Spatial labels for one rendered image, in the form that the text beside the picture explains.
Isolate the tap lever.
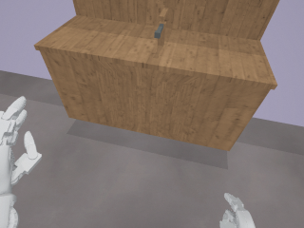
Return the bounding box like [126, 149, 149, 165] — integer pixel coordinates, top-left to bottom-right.
[154, 24, 164, 39]

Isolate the counter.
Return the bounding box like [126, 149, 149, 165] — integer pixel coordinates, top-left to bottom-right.
[34, 0, 280, 151]

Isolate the robot left hand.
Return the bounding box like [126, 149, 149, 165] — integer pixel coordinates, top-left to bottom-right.
[0, 96, 42, 195]

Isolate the robot left forearm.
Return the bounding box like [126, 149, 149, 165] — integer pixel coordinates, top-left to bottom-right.
[0, 193, 20, 228]

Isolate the robot right hand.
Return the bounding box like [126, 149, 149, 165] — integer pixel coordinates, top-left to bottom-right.
[219, 193, 256, 228]

